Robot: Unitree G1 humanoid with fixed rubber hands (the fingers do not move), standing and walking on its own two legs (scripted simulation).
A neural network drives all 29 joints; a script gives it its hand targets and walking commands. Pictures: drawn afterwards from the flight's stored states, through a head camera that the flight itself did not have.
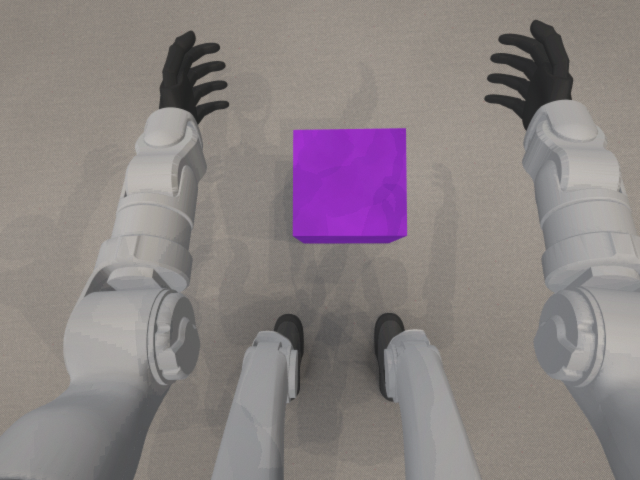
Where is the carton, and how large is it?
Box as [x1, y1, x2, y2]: [293, 128, 406, 242]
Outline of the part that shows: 405,128 293,130 293,236 302,242 390,242 406,235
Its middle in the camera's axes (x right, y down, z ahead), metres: +0.06 -0.11 +0.84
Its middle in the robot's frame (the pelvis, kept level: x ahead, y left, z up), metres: +0.51 -0.02 -0.52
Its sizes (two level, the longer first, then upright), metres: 0.210 0.200 0.250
